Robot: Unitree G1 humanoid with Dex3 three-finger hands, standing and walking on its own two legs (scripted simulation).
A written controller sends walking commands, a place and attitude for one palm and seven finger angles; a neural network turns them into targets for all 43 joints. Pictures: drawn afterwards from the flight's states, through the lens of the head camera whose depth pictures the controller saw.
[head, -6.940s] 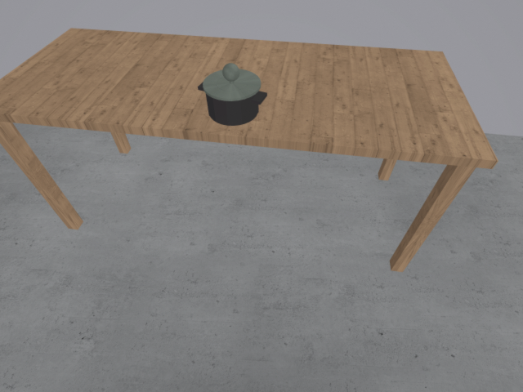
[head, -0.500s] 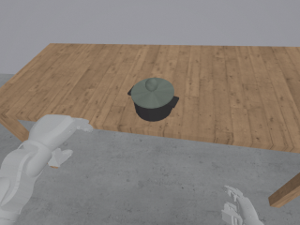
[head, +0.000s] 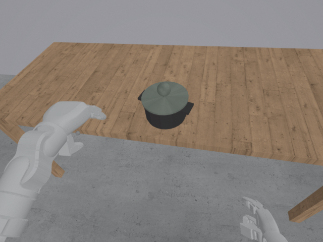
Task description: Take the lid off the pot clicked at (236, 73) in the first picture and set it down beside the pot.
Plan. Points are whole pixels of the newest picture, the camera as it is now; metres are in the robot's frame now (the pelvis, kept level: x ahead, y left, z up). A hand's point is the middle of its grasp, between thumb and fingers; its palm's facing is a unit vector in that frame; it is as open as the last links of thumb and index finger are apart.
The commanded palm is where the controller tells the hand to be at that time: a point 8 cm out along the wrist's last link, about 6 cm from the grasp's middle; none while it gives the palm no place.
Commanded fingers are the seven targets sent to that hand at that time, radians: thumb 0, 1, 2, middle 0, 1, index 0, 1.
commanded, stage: move the open hand above the knob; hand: left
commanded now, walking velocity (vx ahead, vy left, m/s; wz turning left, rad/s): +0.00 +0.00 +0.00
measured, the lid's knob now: (163, 89) +0.58 +0.06 +0.04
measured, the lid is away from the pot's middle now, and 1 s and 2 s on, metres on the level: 0.00 0.00 0.00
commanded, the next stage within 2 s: none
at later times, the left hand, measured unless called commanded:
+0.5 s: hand (111, 108) +0.40 +0.17 +0.12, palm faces -0.23 -0.01 -0.97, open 10.3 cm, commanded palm +0.39 +0.17 +0.19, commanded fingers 0.00 -0.31 1.41 -0.82 -0.08 -0.82 -0.08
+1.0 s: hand (136, 90) +0.47 +0.12 +0.13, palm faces -0.26 +0.00 -0.97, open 10.3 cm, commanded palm +0.47 +0.11 +0.19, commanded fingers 0.00 -0.31 1.41 -0.82 -0.08 -0.82 -0.08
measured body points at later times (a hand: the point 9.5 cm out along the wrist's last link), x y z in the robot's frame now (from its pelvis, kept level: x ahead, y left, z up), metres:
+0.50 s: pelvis +0.02 -0.01 +0.00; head +0.04 -0.05 +0.44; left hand +0.41 +0.17 +0.18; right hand +0.18 -0.25 -0.12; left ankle +0.05 +0.09 -0.74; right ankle -0.01 -0.13 -0.74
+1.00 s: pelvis +0.03 -0.01 -0.01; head +0.06 -0.05 +0.44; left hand +0.48 +0.11 +0.18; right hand +0.16 -0.26 -0.14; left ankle +0.05 +0.09 -0.74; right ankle -0.01 -0.13 -0.74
